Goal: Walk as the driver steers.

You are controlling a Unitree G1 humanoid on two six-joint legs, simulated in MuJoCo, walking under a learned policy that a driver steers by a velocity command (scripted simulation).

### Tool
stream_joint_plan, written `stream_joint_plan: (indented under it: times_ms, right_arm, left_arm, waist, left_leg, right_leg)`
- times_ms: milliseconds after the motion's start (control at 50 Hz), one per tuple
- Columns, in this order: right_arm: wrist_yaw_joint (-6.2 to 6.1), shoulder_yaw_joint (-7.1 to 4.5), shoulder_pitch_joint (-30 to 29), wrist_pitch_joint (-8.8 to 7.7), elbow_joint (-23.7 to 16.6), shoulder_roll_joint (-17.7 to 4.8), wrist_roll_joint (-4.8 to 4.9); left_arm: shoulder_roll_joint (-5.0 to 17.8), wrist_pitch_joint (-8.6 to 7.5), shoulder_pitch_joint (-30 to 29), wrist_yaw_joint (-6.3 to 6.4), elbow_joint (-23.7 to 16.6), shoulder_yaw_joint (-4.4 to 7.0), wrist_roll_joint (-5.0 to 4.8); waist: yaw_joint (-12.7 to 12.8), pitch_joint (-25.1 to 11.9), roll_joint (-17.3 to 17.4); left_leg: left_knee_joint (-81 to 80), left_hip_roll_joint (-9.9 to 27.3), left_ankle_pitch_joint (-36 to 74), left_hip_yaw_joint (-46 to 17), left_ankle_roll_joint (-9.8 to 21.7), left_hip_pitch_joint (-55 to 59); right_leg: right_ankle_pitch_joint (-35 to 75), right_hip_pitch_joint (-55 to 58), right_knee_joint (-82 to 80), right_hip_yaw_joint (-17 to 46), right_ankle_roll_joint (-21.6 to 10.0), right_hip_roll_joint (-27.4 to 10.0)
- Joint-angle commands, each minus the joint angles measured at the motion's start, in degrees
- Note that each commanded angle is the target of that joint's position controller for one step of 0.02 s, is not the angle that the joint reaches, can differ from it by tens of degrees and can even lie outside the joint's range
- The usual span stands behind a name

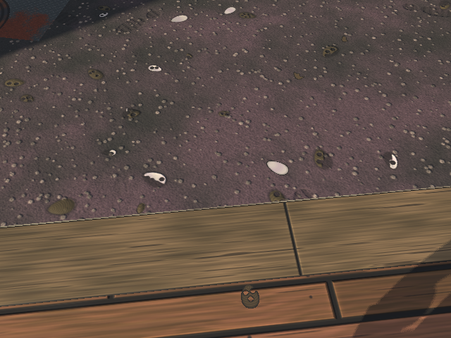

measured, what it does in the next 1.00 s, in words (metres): walks ahead: left foot, then right foot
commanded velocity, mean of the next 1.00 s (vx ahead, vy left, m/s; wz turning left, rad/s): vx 0.50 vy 0.00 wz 0.08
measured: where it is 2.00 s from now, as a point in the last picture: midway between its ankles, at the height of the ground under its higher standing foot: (190, 178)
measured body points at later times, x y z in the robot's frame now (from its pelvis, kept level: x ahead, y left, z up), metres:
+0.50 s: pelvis +0.29 +0.04 +0.00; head +0.32 +0.04 +0.45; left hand +0.34 +0.31 -0.14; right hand +0.41 -0.24 -0.11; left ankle +0.39 +0.10 -0.73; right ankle +0.11 -0.04 -0.65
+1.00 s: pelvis +0.57 +0.00 +0.00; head +0.60 +0.00 +0.45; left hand +0.76 +0.26 -0.07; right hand +0.58 -0.29 -0.13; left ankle +0.40 +0.09 -0.69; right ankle +0.67 -0.09 -0.73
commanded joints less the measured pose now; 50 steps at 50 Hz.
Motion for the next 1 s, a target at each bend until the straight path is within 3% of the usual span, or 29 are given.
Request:
stream_joint_plan:
  times_ms: [20,80,120,220,300,360,380,400,420,440,460,480,500,520,540,600,640,740,840,880,920,940,960,980,1000]
  right_arm:
    - [0.20,-1.24,1.5,0.17,-4.5,-6.3,-1.50]
    - [0.77,-1.03,-0.1,2.21,-5.7,-5.1,-1.82]
    - [0.89,-0.93,-5.2,2.51,-7.7,-5.2,-1.72]
    - [1.38,-0.36,-14.9,2.14,-10.9,-5.1,-1.24]
    - [1.95,0.26,-19.3,1.24,-12.4,-4.8,-0.75]
    - [1.82,-0.45,-14.9,0.86,-11.6,-6.9,-0.45]
    - [1.45,-1.01,-10.3,0.74,-10.0,-8.0,-0.27]
    - [0.88,-1.62,-2.3,0.45,-7.3,-8.8,-0.23]
    - [0.28,-2.31,6.5,0.03,-5.0,-10.4,-0.82]
    - [-0.05,-3.99,12.9,-0.14,-4.5,-16.9,-1.96]
    - [0.84,-3.96,10.4,0.94,-3.5,-15.3,-0.10]
    - [1.39,-3.37,3.9,1.27,-4.9,-12.6,0.93]
    - [1.61,-2.73,0.6,1.26,-5.6,-9.5,0.90]
    - [1.50,-2.25,0.0,1.14,-5.2,-8.1,0.50]
    - [1.28,-1.95,0.4,0.87,-4.2,-7.4,0.64]
    - [1.05,-2.45,3.1,-0.05,-2.8,-8.9,1.11]
    - [0.82,-2.84,4.7,0.04,-2.4,-9.9,1.19]
    - [0.57,-3.34,10.1,0.54,-1.3,-10.1,1.26]
    - [-0.11,-3.68,13.5,1.04,-1.3,-10.5,0.29]
    - [-0.56,-3.97,11.7,1.15,-2.1,-11.3,0.03]
    - [-0.47,-4.28,8.2,0.97,-3.4,-12.3,0.07]
    - [0.05,-4.12,7.4,0.53,-3.6,-11.8,0.67]
    - [0.42,-3.01,7.5,-0.05,-5.5,-7.8,1.42]
    - [0.32,-2.39,13.8,0.31,-7.2,-4.7,2.65]
    - [-0.28,-2.83,13.5,1.42,-5.1,-9.1,0.54]
  left_arm:
    - [6.2,-1.18,4.3,1.01,-1.4,1.50,-0.94]
    - [7.9,-2.64,6.7,0.68,-0.9,1.75,-1.13]
    - [8.5,-2.71,9.2,0.68,-0.6,1.89,-0.99]
    - [8.2,-2.53,14.6,0.85,0.2,1.69,-0.83]
    - [7.3,-3.02,17.4,1.39,1.5,0.90,-0.14]
    - [8.9,-3.52,15.0,1.90,1.7,0.91,0.47]
    - [9.5,-3.63,14.3,2.00,1.8,1.00,0.72]
    - [9.9,-3.52,13.5,1.88,2.0,1.00,0.98]
    - [9.1,-3.59,13.4,1.82,1.6,0.62,0.98]
    - [4.4,-3.79,18.6,1.33,-0.2,-0.49,-0.73]
    - [5.9,-4.06,18.9,1.11,0.1,-0.29,0.18]
    - [7.2,-4.07,14.6,1.07,-0.7,-0.25,1.49]
    - [7.2,-4.42,9.8,0.70,-1.6,-0.51,1.58]
    - [6.3,-4.44,7.7,0.37,-2.5,-0.73,1.48]
    - [5.9,-3.85,7.3,0.23,-3.2,-0.90,1.95]
    - [4.5,-2.22,7.6,-0.03,-3.5,-1.62,2.19]
    - [4.1,-1.84,3.5,-0.06,-5.1,-1.91,2.04]
    - [3.2,-1.83,-8.3,-0.31,-9.1,-2.62,1.47]
    - [3.4,-2.65,-15.2,-0.34,-12.1,-3.12,0.73]
    - [4.5,-3.17,-13.4,-0.17,-12.2,-2.89,0.56]
    - [6.5,-3.82,-4.9,0.56,-9.8,-2.04,0.41]
    - [8.6,-4.60,2.0,1.32,-8.2,-1.22,0.92]
    - [13.1,-4.89,11.3,2.45,-7.8,-0.12,2.26]
    - [17.1,-3.79,10.3,2.59,-8.0,0.94,2.57]
    - [12.3,-3.01,7.5,2.26,-8.1,0.53,1.74]
  waist:
    - [-0.6,-3.9,0.6]
    - [-0.9,-4.4,-0.5]
    - [0.6,-2.8,-1.7]
    - [4.7,-2.0,-3.8]
    - [6.7,-1.2,-4.3]
    - [3.4,-1.2,-5.3]
    - [1.4,-3.4,-5.6]
    - [-2.3,-7.2,-4.1]
    - [-6.1,-12.1,-2.1]
    - [-4.8,-19.8,9.6]
    - [-2.9,-20.0,13.8]
    - [-0.6,-10.4,6.5]
    - [-0.7,-5.9,1.4]
    - [0.3,-2.8,0.3]
    - [1.6,-1.9,1.1]
    - [2.4,-3.7,3.1]
    - [1.7,-2.6,2.8]
    - [-2.3,-1.7,3.1]
    - [-4.6,-2.3,3.8]
    - [-2.9,-2.8,4.5]
    - [1.4,-5.6,4.3]
    - [4.9,-9.6,1.0]
    - [8.2,-18.4,-5.8]
    - [4.0,-21.7,-18.2]
    - [2.4,-15.3,-9.8]
  left_leg:
    - [-3.3,3.2,3.5,-4.2,-1.1,-13.2]
    - [-8.6,2.8,5.6,-2.6,-2.9,-13.4]
    - [-13.6,2.7,9.8,-2.1,-3.7,-16.6]
    - [-27.3,1.0,19.0,-2.0,-3.5,-20.0]
    - [-35.8,-0.6,21.7,0.1,-0.5,-17.3]
    - [-40.3,-2.7,16.0,0.4,3.4,-9.4]
    - [-40.9,-4.6,13.2,1.1,4.7,-3.9]
    - [-43.7,-6.8,12.7,2.2,6.1,4.3]
    - [-44.6,-3.1,12.2,-2.0,8.2,16.3]
    - [-45.9,12.3,7.0,-27.6,15.7,32.6]
    - [-55.8,16.8,6.4,-47.6,19.2,34.3]
    - [-56.5,15.1,0.4,-41.8,18.7,26.8]
    - [-57.3,12.9,2.6,-34.2,17.7,20.0]
    - [-58.5,10.0,7.6,-29.3,16.1,14.8]
    - [-59.3,7.5,12.4,-25.7,14.8,11.7]
    - [-60.0,4.6,22.1,-20.8,15.1,9.4]
    - [-61.5,3.6,21.2,-19.7,15.3,8.5]
    - [-60.6,1.5,23.3,-19.6,12.7,11.8]
    - [-54.9,2.4,32.3,-22.4,11.9,17.5]
    - [-52.2,3.1,33.9,-24.3,10.5,17.2]
    - [-45.6,1.6,38.5,-24.7,8.3,13.5]
    - [-35.9,-1.9,37.0,-22.0,6.9,10.0]
    - [-20.6,-5.2,22.8,-16.7,5.5,3.4]
    - [-8.6,-13.2,-11.9,-9.9,4.3,-12.9]
    - [-2.5,-7.3,-9.0,-9.1,4.6,-18.0]
  right_leg:
    - [18.5,12.5,-17.7,21.0,-8.9,-15.7]
    - [22.4,10.3,-18.5,18.4,-8.8,-13.0]
    - [20.5,10.5,-19.5,18.8,-7.9,-12.3]
    - [21.3,16.6,-18.5,19.6,-5.6,-11.8]
    - [26.8,21.7,-18.0,18.3,-4.3,-13.8]
    - [37.2,23.8,-15.1,16.2,-2.0,-15.9]
    - [45.7,24.6,-10.3,14.9,-1.2,-15.7]
    - [50.8,24.7,-0.8,12.4,-0.3,-14.0]
    - [43.2,18.4,11.8,10.2,0.5,-11.9]
    - [18.6,1.2,33.7,5.9,3.6,-4.4]
    - [-15.5,-10.8,42.9,6.8,4.1,1.1]
    - [-11.6,-15.9,45.1,9.5,3.7,-3.5]
    - [-7.4,-16.0,42.6,9.1,3.9,-6.1]
    - [-5.8,-15.0,38.6,8.8,4.1,-8.0]
    - [-5.2,-13.0,35.2,8.7,4.9,-9.2]
    - [-4.6,-11.0,30.5,6.8,7.5,-9.7]
    - [-1.8,-13.4,25.9,5.8,9.2,-10.2]
    - [8.8,-16.5,12.2,5.0,11.2,-9.6]
    - [8.8,-15.5,4.6,5.2,10.4,-7.1]
    - [6.2,-10.1,0.7,6.2,9.2,-6.3]
    - [2.8,3.5,-3.7,5.7,7.4,-4.2]
    - [3.7,14.5,-7.0,7.8,5.5,-6.8]
    - [-8.3,27.5,-8.6,20.7,2.5,-20.5]
    - [-13.5,36.1,-15.2,45.1,-3.3,-32.3]
    - [-18.7,30.0,-15.1,46.1,-3.9,-31.2]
